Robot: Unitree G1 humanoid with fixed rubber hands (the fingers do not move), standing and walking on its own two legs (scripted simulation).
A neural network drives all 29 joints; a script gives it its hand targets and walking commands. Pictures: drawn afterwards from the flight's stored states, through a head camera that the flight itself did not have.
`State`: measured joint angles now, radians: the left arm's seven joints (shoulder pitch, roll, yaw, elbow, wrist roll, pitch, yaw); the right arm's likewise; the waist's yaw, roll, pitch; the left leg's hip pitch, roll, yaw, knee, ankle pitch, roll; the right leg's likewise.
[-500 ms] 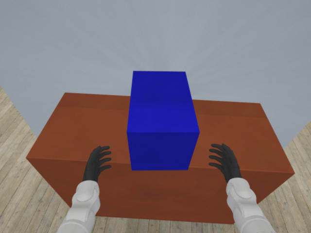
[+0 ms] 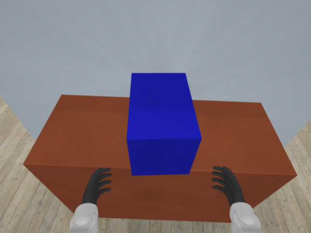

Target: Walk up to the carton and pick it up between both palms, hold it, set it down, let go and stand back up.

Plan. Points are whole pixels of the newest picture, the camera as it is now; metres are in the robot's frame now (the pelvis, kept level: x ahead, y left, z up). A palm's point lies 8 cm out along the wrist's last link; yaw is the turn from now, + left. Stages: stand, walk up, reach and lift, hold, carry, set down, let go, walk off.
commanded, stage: set down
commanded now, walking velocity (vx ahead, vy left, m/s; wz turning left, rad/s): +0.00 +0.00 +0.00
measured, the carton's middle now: (159, 122) +0.48 +0.01 -0.02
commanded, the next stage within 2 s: let go in 0.54 s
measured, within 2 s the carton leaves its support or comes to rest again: neither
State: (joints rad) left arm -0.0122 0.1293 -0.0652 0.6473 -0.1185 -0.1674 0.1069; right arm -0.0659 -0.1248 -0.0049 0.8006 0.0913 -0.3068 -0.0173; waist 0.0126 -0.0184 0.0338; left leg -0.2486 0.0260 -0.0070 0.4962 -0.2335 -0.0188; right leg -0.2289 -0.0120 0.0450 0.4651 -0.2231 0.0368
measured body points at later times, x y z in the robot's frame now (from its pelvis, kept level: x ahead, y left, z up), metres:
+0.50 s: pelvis +0.03 +0.01 +0.01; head +0.04 +0.02 +0.46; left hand +0.22 +0.21 -0.07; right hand +0.23 -0.20 -0.06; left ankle +0.02 +0.13 -0.74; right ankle +0.02 -0.14 -0.74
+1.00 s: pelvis +0.03 +0.00 +0.01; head +0.05 +0.01 +0.46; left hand +0.20 +0.21 -0.09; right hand +0.20 -0.21 -0.08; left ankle +0.02 +0.13 -0.74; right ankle +0.02 -0.14 -0.74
